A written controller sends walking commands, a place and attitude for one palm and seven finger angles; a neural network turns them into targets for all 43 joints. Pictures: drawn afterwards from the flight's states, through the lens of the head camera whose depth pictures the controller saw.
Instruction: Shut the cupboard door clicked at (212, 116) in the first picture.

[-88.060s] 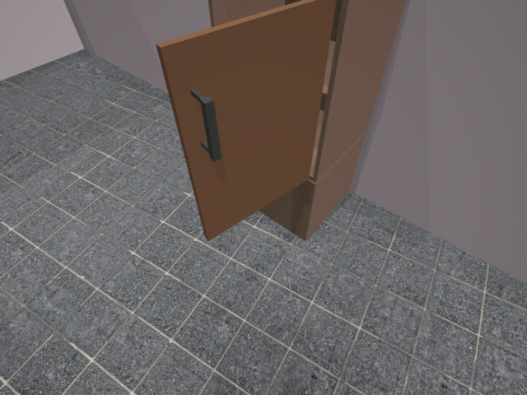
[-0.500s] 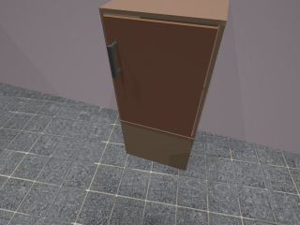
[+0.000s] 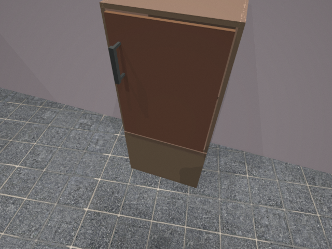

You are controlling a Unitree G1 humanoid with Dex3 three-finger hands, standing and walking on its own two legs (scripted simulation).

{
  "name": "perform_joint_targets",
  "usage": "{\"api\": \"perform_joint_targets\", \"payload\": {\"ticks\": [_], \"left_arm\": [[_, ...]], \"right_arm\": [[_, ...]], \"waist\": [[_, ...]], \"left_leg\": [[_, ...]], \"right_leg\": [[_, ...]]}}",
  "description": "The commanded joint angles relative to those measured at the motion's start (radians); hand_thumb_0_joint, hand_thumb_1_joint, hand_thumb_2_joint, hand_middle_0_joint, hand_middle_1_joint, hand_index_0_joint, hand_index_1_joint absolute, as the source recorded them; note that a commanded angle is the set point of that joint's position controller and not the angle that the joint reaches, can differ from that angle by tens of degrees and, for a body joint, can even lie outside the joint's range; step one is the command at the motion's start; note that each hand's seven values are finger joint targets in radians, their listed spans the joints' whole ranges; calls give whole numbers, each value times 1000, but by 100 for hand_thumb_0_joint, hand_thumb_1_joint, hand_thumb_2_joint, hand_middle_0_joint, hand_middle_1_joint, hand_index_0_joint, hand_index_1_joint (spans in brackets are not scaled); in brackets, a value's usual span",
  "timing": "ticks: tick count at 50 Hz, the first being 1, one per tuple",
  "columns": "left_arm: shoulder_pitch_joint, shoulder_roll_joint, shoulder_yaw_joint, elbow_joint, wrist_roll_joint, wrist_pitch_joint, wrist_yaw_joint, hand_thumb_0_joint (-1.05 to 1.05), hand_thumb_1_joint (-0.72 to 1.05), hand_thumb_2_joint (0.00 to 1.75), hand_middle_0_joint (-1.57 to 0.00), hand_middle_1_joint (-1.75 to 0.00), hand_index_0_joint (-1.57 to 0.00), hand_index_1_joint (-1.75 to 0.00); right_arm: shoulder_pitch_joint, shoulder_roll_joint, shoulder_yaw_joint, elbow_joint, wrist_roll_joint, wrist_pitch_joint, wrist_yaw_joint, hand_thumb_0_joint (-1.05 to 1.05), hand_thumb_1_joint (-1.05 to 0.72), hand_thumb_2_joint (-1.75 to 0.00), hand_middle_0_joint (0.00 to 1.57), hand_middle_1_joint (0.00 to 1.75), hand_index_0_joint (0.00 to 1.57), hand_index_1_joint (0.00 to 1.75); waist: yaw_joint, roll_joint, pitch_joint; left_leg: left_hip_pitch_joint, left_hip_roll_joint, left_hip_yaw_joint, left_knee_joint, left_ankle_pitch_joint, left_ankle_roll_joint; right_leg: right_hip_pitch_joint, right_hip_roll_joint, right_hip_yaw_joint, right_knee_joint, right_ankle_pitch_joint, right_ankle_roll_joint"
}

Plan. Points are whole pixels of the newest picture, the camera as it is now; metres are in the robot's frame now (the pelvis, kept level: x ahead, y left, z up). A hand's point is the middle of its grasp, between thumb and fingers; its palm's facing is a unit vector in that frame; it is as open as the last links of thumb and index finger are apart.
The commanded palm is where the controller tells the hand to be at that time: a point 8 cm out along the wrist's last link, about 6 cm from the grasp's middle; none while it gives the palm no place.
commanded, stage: look to check the result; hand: left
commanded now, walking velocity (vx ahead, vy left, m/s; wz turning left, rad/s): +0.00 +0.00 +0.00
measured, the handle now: (117, 63) +0.72 +0.21 +0.08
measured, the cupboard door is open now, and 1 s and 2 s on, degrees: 0 0 0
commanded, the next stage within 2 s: stand and wait in 0.46 s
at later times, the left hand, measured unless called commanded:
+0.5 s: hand out of the picture -0.05 +0.15 -0.18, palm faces +0.05 -0.99 -0.16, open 7.4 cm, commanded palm none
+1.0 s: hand out of the picture -0.03 +0.17 -0.18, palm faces +0.03 -0.98 -0.17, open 7.4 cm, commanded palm none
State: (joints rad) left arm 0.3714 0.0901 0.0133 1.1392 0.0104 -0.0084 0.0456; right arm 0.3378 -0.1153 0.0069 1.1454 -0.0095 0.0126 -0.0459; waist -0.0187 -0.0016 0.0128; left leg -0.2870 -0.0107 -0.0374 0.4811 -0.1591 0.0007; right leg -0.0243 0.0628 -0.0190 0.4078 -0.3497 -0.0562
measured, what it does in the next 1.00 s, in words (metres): stands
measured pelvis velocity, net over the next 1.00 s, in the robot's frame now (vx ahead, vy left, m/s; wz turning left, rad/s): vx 0.02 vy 0.01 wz -0.02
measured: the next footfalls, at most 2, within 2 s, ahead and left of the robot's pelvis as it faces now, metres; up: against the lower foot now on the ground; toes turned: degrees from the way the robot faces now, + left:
none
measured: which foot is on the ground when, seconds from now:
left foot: down 0.00-1.00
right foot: down 0.00-1.00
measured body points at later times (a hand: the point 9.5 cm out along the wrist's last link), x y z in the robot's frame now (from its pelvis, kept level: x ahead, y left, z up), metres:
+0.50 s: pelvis +0.01 +0.00 +0.00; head +0.01 +0.00 +0.45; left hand -0.05 +0.21 -0.16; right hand +0.01 -0.22 -0.16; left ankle +0.06 +0.12 -0.74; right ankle -0.08 -0.08 -0.74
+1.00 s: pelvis +0.02 +0.01 +0.00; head +0.02 +0.01 +0.45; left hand -0.03 +0.22 -0.16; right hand +0.00 -0.21 -0.16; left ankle +0.06 +0.12 -0.74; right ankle -0.08 -0.08 -0.74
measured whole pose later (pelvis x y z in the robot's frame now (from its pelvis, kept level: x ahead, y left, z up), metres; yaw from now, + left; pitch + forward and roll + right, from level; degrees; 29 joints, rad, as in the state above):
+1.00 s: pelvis +0.02 +0.01 +0.00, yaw -1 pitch -2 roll +0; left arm 0.37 0.12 0.01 1.14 0.01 -0.01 0.04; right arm 0.29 -0.13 0.01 1.14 0.00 0.01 -0.04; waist -0.01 -0.01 0.04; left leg -0.24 -0.02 -0.01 0.45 -0.17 0.01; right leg 0.02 0.04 0.01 0.37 -0.35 -0.04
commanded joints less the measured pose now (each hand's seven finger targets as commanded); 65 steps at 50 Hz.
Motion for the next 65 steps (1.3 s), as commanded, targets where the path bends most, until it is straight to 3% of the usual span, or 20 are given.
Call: {"api": "perform_joint_targets", "payload": {"ticks": [1,6,17,25,38,65], "left_arm": [[127,87,14,1,-6,0,10,0,90,90,-20,-30,-20,-30],[133,87,13,6,-5,2,7,0,90,90,-20,-30,-20,-30],[150,106,9,9,-3,0,10,0,90,90,-20,-30,-20,-30],[136,103,7,8,-3,1,6,0,90,90,-20,-30,-20,-30],[130,111,8,5,-3,-1,8,0,90,90,-20,-30,-20,-30],[136,114,4,7,-3,-2,6,0,90,90,-20,-30,-20,-30]], "right_arm": [[53,-84,-10,-32,-5,-7,-11,0,-90,-90,20,30,20,30],[41,-88,-10,-32,-4,-7,-12,0,-90,-90,20,30,20,30],[8,-107,-9,-35,1,-5,-9,0,-90,-90,20,30,20,30],[2,-109,-8,-34,-1,-7,-9,0,-90,-90,20,30,20,30],[3,-113,-8,-33,0,-10,-9,0,-90,-90,20,30,20,30],[1,-120,-9,-30,1,-11,-7,0,-90,-90,20,30,20,30]], "waist": [[12,-6,100],[13,3,104],[18,-40,115],[15,2,106],[17,-16,105],[17,-15,109]], "left_leg": [[76,80,-68,-32,162,45],[97,85,-77,-49,160,49],[115,85,-61,-46,163,50],[121,86,-65,-62,160,48],[124,85,-61,-61,180,49],[142,86,-67,-85,156,50]], "right_leg": [[-158,-147,95,-106,241,10],[-166,-139,96,-108,202,5],[-170,-142,98,-121,253,26],[-157,-142,100,-120,225,18],[-140,-144,97,-123,267,25],[-152,-141,103,-131,209,22]]}}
